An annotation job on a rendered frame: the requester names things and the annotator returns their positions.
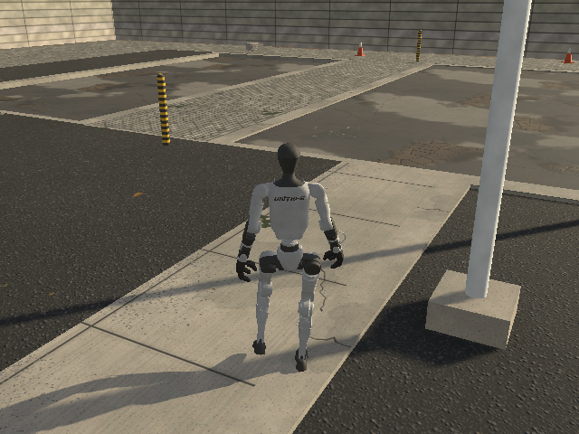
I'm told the robot right thigh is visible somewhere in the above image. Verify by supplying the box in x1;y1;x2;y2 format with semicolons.
298;252;321;318

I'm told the right robot forearm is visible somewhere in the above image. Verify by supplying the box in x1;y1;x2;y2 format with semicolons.
324;217;342;253

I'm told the left robot upper arm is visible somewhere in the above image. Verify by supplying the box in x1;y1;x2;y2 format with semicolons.
247;183;271;234

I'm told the left robot hand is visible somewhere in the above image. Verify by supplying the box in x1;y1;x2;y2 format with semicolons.
236;260;257;282

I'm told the humanoid robot torso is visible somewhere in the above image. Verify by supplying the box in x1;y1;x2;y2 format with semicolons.
268;178;310;271

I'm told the right robot hand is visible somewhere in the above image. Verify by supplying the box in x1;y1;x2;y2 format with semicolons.
323;250;344;269

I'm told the right robot upper arm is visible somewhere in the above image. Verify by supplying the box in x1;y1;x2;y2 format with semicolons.
308;182;334;231

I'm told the left robot forearm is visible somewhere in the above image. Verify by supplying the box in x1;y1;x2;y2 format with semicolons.
237;220;256;262

